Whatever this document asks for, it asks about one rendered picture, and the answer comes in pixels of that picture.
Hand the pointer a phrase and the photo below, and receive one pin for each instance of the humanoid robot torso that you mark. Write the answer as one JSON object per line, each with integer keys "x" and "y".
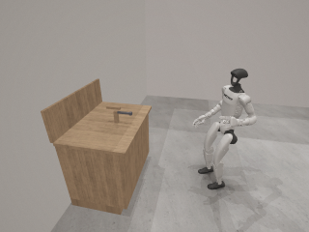
{"x": 230, "y": 107}

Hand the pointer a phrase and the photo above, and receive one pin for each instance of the robot right forearm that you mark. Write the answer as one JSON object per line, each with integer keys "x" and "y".
{"x": 213, "y": 111}

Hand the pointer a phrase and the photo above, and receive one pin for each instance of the robot left hand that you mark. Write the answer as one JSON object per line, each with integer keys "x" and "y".
{"x": 228, "y": 121}

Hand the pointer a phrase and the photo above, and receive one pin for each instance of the robot right hand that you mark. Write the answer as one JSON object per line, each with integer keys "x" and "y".
{"x": 201, "y": 120}

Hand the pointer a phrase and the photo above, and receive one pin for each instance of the right robot foot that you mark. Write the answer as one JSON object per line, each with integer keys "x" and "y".
{"x": 205, "y": 170}

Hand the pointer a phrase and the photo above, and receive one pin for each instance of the right robot upper arm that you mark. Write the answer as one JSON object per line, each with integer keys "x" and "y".
{"x": 223, "y": 89}

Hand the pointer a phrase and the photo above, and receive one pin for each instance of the tap lever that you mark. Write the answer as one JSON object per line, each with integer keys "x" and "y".
{"x": 124, "y": 112}

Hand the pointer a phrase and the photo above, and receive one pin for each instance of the robot left forearm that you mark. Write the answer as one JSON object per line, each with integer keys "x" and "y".
{"x": 246, "y": 121}

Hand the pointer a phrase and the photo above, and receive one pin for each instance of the counter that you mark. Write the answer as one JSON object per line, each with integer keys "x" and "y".
{"x": 101, "y": 152}

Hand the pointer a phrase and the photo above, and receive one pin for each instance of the left robot upper arm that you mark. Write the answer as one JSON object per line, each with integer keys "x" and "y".
{"x": 246, "y": 101}

